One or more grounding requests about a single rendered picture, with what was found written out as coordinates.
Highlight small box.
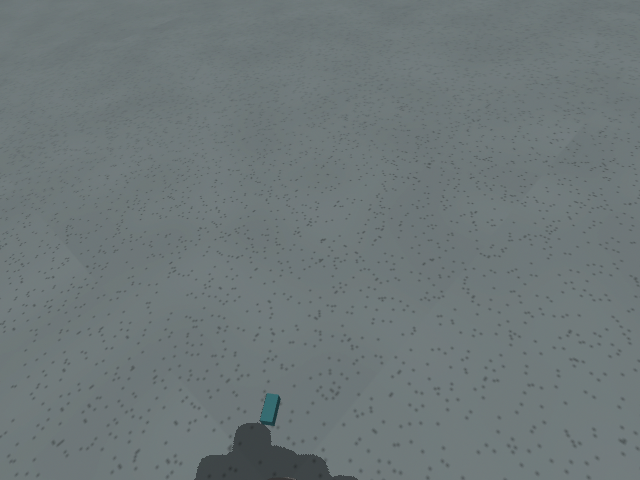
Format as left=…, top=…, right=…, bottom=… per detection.
left=260, top=393, right=281, bottom=426

